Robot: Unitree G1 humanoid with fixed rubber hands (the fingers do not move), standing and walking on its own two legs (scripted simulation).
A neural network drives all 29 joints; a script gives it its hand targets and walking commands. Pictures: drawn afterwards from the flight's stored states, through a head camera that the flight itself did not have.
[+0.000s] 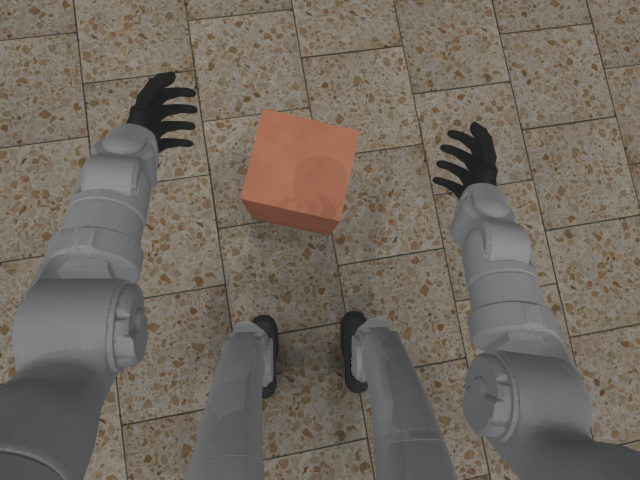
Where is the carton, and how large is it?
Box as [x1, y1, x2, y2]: [241, 108, 358, 235]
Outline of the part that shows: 263,108 245,178 241,200 253,218 328,235 340,220 358,131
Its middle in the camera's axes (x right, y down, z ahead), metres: -0.05 -0.14 +0.93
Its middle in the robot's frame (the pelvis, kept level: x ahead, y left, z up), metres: +0.55 +0.00 -0.55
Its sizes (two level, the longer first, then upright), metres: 0.210 0.200 0.250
